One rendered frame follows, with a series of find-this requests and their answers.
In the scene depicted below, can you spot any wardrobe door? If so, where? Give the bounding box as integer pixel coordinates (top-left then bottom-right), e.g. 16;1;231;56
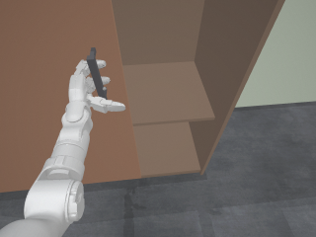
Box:
0;0;141;193

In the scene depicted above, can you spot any left robot hand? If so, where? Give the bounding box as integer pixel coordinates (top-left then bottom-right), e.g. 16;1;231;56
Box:
68;59;125;114

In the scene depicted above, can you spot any left robot upper arm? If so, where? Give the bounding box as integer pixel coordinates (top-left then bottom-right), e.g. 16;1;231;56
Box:
0;178;85;237

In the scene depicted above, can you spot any handle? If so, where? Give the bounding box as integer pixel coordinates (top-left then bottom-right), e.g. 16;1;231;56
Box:
86;47;108;100

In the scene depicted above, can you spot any left robot forearm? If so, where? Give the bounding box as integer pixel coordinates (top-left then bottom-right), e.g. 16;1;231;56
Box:
24;101;93;218

